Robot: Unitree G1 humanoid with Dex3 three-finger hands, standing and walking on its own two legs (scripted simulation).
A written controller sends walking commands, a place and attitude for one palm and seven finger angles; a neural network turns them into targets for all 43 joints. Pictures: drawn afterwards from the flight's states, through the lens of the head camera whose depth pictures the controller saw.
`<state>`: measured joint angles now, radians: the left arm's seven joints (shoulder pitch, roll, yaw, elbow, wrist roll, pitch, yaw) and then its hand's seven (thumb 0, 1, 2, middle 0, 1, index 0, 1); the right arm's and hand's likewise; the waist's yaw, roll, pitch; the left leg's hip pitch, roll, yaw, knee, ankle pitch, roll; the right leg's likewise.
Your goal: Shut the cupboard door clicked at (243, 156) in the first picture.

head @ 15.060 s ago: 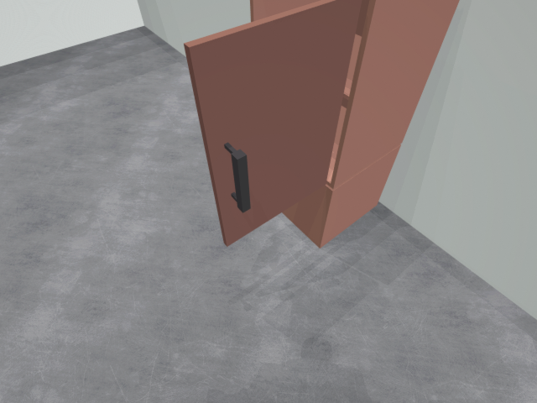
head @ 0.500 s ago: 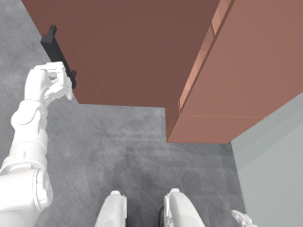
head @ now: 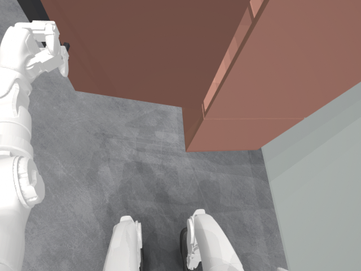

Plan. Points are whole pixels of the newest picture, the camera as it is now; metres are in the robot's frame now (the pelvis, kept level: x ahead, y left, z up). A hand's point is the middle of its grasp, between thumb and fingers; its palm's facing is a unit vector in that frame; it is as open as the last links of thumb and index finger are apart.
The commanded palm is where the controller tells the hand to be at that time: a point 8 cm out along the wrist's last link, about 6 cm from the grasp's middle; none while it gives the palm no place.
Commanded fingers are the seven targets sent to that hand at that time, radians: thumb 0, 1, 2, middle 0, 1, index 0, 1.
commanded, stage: push the door shut along its arc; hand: left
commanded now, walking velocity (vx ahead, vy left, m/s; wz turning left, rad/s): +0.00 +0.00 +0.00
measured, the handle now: (49, 24) +0.60 +0.23 +0.07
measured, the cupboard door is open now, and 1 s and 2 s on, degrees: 80 67 67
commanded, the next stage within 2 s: pull the fist back off the door in 0.66 s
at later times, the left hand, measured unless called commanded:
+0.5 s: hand (77, 32) +0.59 +0.18 +0.07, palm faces -0.28 -0.96 -0.02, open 3.1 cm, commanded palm +0.61 +0.18 +0.07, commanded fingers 0.00 0.90 0.90 -1.30 -1.50 -1.30 -1.50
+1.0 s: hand (100, 29) +0.62 +0.14 +0.05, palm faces +0.05 -1.00 -0.07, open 3.0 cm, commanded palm +0.59 +0.17 +0.07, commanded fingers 0.00 0.90 0.90 -1.30 -1.50 -1.30 -1.50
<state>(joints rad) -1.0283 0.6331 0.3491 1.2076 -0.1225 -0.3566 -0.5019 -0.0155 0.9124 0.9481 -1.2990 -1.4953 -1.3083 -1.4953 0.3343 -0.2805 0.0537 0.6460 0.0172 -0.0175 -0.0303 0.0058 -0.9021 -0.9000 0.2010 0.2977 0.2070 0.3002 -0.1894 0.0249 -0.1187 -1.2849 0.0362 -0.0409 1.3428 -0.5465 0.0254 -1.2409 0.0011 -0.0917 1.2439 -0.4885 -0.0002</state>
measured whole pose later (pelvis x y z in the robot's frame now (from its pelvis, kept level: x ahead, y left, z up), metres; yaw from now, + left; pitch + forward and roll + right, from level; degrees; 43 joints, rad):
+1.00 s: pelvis +0.02 -0.01 -0.01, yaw -3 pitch +33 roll -5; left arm -1.13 0.61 0.49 1.15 0.07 -0.26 -0.10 0.01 0.85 0.88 -1.29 -1.49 -1.29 -1.49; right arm 0.44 -0.22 0.08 0.57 -0.06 0.00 0.07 0.00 -0.90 -0.90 0.20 0.30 0.21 0.30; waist -0.27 0.08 -0.11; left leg -1.36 0.07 -0.02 1.36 -0.59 0.01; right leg -1.34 0.04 -0.06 1.26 -0.51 -0.01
